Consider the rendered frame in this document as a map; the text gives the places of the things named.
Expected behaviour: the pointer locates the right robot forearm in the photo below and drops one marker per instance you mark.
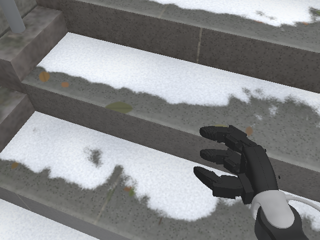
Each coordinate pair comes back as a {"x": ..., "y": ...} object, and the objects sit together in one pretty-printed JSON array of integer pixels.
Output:
[{"x": 274, "y": 218}]

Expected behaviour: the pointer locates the right robot hand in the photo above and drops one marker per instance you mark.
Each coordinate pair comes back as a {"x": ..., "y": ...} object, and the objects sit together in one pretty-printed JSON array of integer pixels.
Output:
[{"x": 253, "y": 168}]

